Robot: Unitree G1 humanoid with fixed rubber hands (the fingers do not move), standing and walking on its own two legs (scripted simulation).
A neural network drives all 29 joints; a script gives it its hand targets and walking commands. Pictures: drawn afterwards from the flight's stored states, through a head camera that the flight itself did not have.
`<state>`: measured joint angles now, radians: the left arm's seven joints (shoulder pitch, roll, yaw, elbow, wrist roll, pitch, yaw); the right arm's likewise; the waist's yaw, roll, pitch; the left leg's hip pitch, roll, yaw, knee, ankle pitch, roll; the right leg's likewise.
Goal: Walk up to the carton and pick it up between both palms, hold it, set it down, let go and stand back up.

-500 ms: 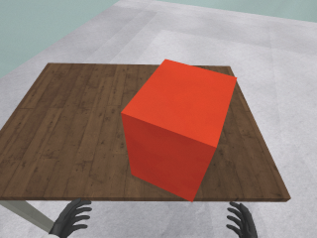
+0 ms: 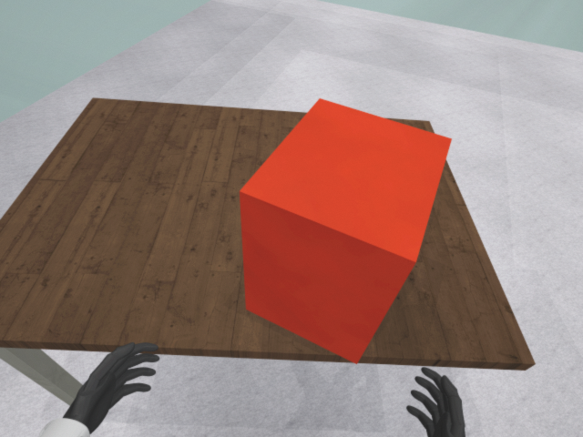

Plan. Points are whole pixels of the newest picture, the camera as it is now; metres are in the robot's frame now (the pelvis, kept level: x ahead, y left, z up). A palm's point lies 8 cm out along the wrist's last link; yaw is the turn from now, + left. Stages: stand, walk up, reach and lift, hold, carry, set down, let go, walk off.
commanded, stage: reach and lift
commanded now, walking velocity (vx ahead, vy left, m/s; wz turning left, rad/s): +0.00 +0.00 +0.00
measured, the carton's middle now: (338, 232) +0.43 -0.02 +0.02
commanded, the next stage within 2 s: none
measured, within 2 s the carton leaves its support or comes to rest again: neither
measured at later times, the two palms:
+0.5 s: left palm (101, 369) +0.19 +0.28 +0.00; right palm (438, 412) +0.18 -0.15 -0.01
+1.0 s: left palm (135, 300) +0.26 +0.25 +0.05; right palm (471, 372) +0.22 -0.18 +0.03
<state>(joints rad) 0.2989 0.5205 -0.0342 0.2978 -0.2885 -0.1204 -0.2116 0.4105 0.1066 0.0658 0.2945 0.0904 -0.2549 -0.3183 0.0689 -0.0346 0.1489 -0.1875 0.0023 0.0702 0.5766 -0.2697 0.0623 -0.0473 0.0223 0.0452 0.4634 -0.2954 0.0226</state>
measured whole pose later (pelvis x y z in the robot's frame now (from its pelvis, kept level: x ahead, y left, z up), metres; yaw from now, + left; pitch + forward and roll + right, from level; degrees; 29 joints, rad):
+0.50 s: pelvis +0.01 +0.02 +0.00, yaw +0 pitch -6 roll -3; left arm 0.29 0.58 -0.10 0.16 -0.37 -0.15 -0.19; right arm 0.37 0.10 0.05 0.21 0.12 -0.27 -0.35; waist 0.06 -0.02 0.16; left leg -0.19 -0.01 0.08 0.58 -0.29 0.08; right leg -0.04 0.01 0.05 0.43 -0.30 0.01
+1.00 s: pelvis +0.03 -0.02 +0.01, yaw -1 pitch -5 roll -1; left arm 0.11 0.57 -0.02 0.15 -0.36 0.05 -0.21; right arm 0.32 0.02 0.12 -0.03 0.16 0.01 -0.40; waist 0.03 -0.03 0.11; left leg -0.13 0.00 0.08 0.45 -0.24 0.04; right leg -0.01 0.02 0.05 0.36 -0.27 0.01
